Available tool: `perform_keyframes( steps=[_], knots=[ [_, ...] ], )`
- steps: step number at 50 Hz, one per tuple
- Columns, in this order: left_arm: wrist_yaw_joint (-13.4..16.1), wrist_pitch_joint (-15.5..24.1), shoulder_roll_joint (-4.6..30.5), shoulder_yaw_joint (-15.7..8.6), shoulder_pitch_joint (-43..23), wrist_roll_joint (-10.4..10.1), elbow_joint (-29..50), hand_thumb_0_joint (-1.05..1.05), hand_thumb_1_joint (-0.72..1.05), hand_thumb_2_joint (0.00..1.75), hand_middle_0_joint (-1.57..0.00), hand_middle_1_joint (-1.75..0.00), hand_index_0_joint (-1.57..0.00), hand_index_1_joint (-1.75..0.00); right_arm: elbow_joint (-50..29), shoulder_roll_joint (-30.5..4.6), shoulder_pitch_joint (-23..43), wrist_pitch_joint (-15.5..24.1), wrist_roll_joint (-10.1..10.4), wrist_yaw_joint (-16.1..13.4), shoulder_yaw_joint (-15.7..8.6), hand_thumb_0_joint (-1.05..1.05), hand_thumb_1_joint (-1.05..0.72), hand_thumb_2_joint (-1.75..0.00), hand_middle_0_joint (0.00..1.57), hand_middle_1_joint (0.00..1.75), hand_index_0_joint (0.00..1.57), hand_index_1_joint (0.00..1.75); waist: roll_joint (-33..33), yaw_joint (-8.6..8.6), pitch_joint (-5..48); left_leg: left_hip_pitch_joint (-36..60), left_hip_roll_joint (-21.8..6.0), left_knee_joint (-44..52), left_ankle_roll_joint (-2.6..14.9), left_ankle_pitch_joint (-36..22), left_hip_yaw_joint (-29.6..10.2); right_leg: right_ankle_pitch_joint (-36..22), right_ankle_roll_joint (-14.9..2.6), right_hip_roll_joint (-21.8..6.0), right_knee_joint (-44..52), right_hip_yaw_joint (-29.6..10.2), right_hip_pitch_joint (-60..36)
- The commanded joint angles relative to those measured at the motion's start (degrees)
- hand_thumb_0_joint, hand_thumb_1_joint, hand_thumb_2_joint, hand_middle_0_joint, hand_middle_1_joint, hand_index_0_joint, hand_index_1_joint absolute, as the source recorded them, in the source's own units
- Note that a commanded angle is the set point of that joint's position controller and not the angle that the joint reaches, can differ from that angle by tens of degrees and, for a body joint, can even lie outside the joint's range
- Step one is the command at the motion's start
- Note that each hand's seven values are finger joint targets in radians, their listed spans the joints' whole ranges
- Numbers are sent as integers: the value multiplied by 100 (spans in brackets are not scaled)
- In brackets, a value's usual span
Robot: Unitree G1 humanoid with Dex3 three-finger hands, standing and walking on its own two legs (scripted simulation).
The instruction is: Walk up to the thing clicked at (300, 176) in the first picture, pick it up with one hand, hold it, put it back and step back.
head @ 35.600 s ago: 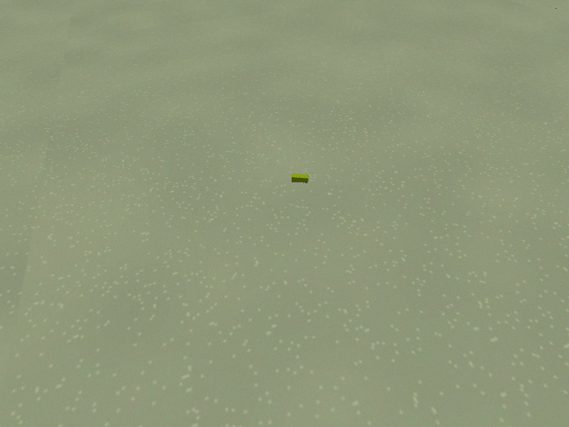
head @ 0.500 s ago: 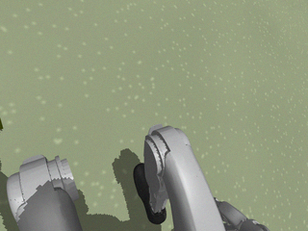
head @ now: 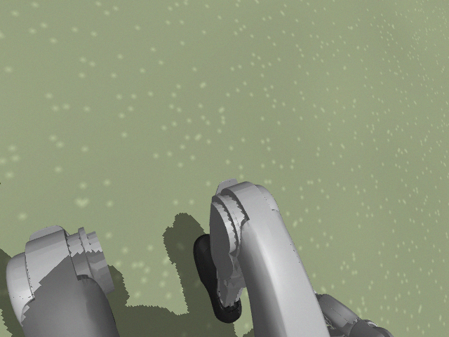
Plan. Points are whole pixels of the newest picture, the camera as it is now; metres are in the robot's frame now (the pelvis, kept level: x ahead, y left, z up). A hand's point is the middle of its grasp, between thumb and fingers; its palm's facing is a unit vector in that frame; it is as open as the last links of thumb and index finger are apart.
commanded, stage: open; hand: left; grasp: from above
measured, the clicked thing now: out of the picture +0.42 +0.33 -0.28
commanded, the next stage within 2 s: withdraw in 0.32 s
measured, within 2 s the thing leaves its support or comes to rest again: neither
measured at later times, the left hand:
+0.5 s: hand out of the picture +0.40 +0.33 -0.24, palm faces -0.42 -0.15 -0.89, open 13.4 cm
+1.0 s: hand out of the picture +0.41 +0.35 -0.08, palm faces -0.40 -0.10 -0.91, open 13.6 cm
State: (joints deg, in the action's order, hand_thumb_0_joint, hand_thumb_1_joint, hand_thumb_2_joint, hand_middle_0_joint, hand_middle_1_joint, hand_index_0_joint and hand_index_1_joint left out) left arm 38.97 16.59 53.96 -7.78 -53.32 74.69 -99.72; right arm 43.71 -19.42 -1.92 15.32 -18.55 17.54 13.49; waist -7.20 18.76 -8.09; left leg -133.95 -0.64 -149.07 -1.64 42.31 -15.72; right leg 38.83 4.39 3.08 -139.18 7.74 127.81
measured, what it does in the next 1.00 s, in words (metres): rises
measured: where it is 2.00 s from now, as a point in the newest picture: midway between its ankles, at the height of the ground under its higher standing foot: (168, 322)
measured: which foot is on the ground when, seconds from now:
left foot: down 0.00-1.00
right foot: down 0.00-1.00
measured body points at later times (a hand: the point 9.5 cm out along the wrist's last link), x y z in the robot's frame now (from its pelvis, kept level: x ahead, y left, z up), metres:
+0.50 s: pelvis +0.00 +0.00 +0.00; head +0.25 +0.13 +0.35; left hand +0.42 +0.33 -0.19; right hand +0.09 -0.26 -0.06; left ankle +0.06 +0.13 -0.26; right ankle +0.11 -0.13 -0.26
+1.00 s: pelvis -0.01 -0.01 +0.05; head +0.19 +0.07 +0.45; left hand +0.42 +0.35 -0.02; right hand +0.12 -0.26 -0.06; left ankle +0.06 +0.13 -0.26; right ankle +0.11 -0.13 -0.26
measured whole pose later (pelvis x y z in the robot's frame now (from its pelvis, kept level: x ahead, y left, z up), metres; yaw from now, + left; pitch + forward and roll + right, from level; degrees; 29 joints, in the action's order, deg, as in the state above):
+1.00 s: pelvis -0.01 -0.01 +0.05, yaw +6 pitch +32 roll -8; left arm 18.5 6.6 39.7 -1.6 -50.1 65.8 -76.1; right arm 41.8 -16.9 -6.4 5.9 -7.0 15.6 2.9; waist 1.8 10.8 5.8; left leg -129.8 -1.1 -135.9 -0.8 39.3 -8.7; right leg 38.3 3.1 0.9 -130.7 3.2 125.5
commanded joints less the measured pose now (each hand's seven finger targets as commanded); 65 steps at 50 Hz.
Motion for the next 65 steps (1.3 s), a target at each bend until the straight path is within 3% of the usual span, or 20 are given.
perform_keyframes(
  steps=[1,6,10,11,14,17,20,24,29,31,35,39,42,44,46,48,50,52,58,65],
  knots=[
    [224,80,1347,-115,-1136,0,501,0,-26,78,-31,-73,-30,-74,-7,-1889,-923,-2,69,-49,-509,0,-89,-90,20,30,20,30,2749,197,3603,2718,-104,1577,168,-1390,737,-1553,-504,207,1096,797,-1929],
    [300,80,1102,146,-1210,-12,621,0,-33,84,-25,-78,-24,-79,-23,-1894,-799,18,68,-65,-528,0,-89,-90,20,30,20,30,2626,186,3554,2581,-105,1564,196,-1142,772,-1343,-511,242,1220,751,-1881],
    [410,6,1307,-56,-1116,15,510,0,-35,86,-22,-82,-21,-82,11,-1911,-919,17,51,-62,-527,0,-88,-90,20,30,20,30,2568,170,3622,2560,-121,1523,210,-1236,765,-1451,-497,250,1211,747,-1964],
    [409,-7,1094,118,-1169,-19,578,0,-36,87,-22,-80,-21,-82,45,-1878,-821,27,81,-70,-534,0,-88,-90,20,30,20,30,2520,152,3601,2533,-117,1548,199,-1193,765,-1382,-499,247,1228,739,-1899],
    [420,-87,1131,84,-1188,-3,516,0,-39,88,-18,-85,-18,-86,-11,-1884,-884,48,76,-52,-513,0,-88,-90,20,30,20,30,2726,198,3595,2657,-119,1596,186,-1269,771,-1472,-515,259,1197,747,-1914],
    [418,-142,1420,-110,-1219,-11,574,0,-40,90,-17,-87,-16,-88,5,-1964,-831,73,91,-49,-548,0,-88,-90,20,30,20,30,2657,162,3568,2595,-124,1563,184,-1251,755,-1431,-505,231,1172,749,-1922],
    [362,-177,1097,96,-1222,-104,558,0,-42,91,-15,-89,-14,-89,-32,-1876,-774,67,98,-66,-526,0,-88,-90,20,30,20,30,2693,155,3601,2578,-125,1646,179,-1156,772,-1348,-527,263,1261,712,-1948],
    [281,-191,1500,-202,-1194,-80,525,0,-38,88,-16,-91,-18,-89,-4,-1974,-930,101,128,-52,-566,0,-89,-90,20,30,20,30,2832,159,3596,2743,-126,1611,154,-1316,723,-1483,-524,208,1084,770,-1842],
    [251,-240,1318,-287,-1416,-155,1240,0,-40,89,-15,-92,-16,-90,-131,-1873,-996,127,142,13,-652,0,-89,-90,20,30,20,30,3170,117,3951,2893,-100,1688,143,-1384,805,-1558,-536,197,1147,758,-1897],
    [162,-292,1296,-332,-1365,-314,1764,0,-43,91,-13,-93,-14,-92,-103,-1820,-973,129,229,26,-751,0,-90,-90,20,30,20,30,3456,-71,4491,3225,-107,1763,109,-1550,814,-1695,-561,180,1178,721,-1952],
    [-162,-572,868,-302,-835,-488,2488,0,-45,93,-12,-95,-12,-94,35,-1686,-1173,-38,489,99,-1108,0,-89,-90,20,30,20,30,3984,-487,4912,3554,-73,2135,8,-1802,872,-1769,-642,108,1092,632,-1579],
    [-739,-900,200,158,-1112,-728,3216,0,-45,94,-12,-95,-12,-94,21,-1507,-1310,-327,872,83,-1395,0,-90,-90,20,30,20,30,3561,-541,5029,3311,-27,2377,137,-1533,1051,-1616,-660,77,1524,392,-1483],
    [-1210,-1111,84,202,-963,-807,3391,0,-44,94,-13,-94,-13,-94,-36,-1443,-1565,-603,1086,8,-1538,0,-89,-90,20,30,20,30,2997,-658,5139,3322,7,2620,202,-1586,1093,-1653,-650,55,1790,273,-1776],
    [-1556,-1143,-302,443,-1135,-894,3439,0,-43,94,-15,-93,-14,-93,-111,-1329,-1613,-764,1187,-72,-1615,0,-90,-90,20,30,20,30,2606,-556,5048,3209,41,2752,257,-1362,1092,-1480,-655,44,1997,207,-1844],
    [-1866,-1128,-395,547,-1130,-900,3123,0,-43,94,-14,-93,-14,-94,-186,-1244,-1646,-877,1217,-177,-1604,0,-90,-90,20,30,20,30,2001,-452,4665,2756,90,2709,346,-1140,1174,-1269,-634,60,2209,110,-2054],
    [-2103,-1002,-90,388,-1238,-937,2970,0,-41,92,-17,-91,-17,-92,-410,-1241,-1525,-946,1260,-325,-1583,0,-90,-90,20,30,20,30,1358,-428,4265,2218,131,2686,437,-752,1200,-768,-603,38,2449,-17,-2174],
    [-2375,-855,-520,724,-1014,-979,2537,0,-41,93,-17,-92,-17,-93,-357,-1046,-1521,-1009,1255,-453,-1493,0,-90,-90,20,30,20,30,1168,-413,3907,1993,181,2749,434,-524,1313,-396,-597,32,2633,-128,-2287],
    [-2479,-655,49,466,-1099,-931,2782,0,-41,93,-17,-93,-17,-93,-454,-1106,-1474,-1043,1275,-602,-1453,0,-90,-90,20,30,20,30,1073,-576,3890,2031,204,2784,422,-447,1330,-158,-610,-16,2696,-155,-2322],
    [-2229,-42,269,367,-1327,-577,2624,0,-40,92,-17,-92,-17,-91,-464,-1041,-1378,-1150,1198,-875,-1284,0,-89,-90,20,30,20,30,1428,-575,4008,2214,176,2750,370,-517,1347,-254,-623,-23,2507,-137,-2121],
    [-1369,429,706,105,-1913,-55,2097,0,-38,90,-17,-91,-18,-90,-288,-1217,-1517,-1088,915,-994,-1189,0,-89,-89,20,30,20,30,2056,-387,4228,2753,127,2468,271,-744,1235,-482,-638,-25,2049,70,-1578]
  ],
)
